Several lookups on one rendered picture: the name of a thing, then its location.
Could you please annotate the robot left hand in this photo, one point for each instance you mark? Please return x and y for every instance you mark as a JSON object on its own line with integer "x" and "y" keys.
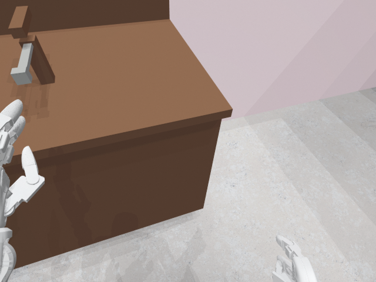
{"x": 11, "y": 126}

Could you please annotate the counter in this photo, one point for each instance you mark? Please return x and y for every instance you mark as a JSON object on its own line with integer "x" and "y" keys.
{"x": 121, "y": 117}

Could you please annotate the tap lever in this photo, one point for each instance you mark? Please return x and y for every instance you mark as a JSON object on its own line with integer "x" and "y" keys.
{"x": 21, "y": 74}

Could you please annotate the robot left forearm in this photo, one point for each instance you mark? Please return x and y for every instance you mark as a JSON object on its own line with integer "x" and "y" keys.
{"x": 7, "y": 255}

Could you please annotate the robot right hand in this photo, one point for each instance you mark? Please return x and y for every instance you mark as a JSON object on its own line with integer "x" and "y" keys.
{"x": 300, "y": 270}

